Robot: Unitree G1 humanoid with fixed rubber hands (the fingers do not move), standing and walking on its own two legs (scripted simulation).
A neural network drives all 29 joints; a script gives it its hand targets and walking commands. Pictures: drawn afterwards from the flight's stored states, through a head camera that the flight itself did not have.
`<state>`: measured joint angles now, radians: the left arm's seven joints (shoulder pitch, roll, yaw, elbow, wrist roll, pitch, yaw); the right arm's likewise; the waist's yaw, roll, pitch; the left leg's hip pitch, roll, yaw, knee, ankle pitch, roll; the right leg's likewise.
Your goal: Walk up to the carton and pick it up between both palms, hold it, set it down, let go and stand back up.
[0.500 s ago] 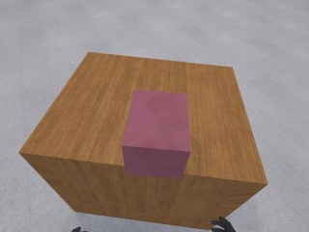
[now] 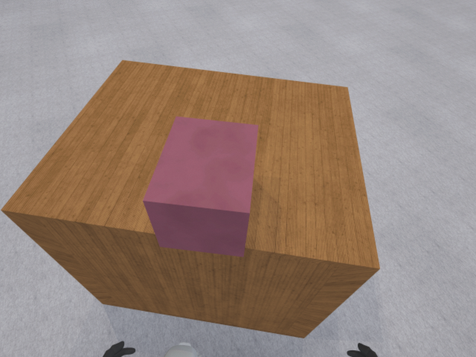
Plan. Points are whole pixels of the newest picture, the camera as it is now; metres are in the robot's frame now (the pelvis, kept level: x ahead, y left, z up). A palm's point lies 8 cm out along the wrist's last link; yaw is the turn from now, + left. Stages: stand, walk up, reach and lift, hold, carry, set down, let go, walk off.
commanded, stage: walk up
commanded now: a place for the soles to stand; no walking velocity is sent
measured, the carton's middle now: (209, 185) +0.45 +0.06 +0.01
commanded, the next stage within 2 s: none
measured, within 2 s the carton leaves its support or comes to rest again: neither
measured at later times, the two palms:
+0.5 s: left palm out of the picture +0.03 +0.19 -0.11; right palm out of the picture +0.16 -0.22 -0.11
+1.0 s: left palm out of the picture +0.08 +0.26 -0.08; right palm (339, 318) +0.23 -0.19 -0.11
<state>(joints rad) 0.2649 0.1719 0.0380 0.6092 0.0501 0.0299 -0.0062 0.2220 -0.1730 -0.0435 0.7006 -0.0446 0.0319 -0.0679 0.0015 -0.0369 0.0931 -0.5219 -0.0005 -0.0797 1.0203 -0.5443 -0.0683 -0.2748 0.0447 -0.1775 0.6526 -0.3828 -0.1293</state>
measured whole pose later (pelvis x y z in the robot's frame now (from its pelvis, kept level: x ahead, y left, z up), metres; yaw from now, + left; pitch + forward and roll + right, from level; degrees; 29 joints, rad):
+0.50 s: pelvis +0.02 -0.04 +0.01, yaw +1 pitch -4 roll +2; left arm 0.46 0.14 0.04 0.67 0.01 0.01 0.07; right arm 0.16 -0.07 -0.01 0.76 -0.04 0.02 -0.05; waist 0.04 -0.04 0.11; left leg -0.29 0.00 0.12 0.58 -0.22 0.08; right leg -0.28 0.06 -0.13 0.89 -0.53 0.10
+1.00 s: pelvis +0.02 +0.02 +0.00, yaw -1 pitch +0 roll -1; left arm 0.37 0.09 0.05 0.60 0.06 -0.06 0.11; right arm 0.03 -0.25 -0.04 0.61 -0.05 0.13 0.02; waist 0.06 0.15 0.05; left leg -0.57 0.05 -0.03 1.08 -0.48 -0.07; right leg -0.35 -0.10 0.06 0.67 -0.33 0.12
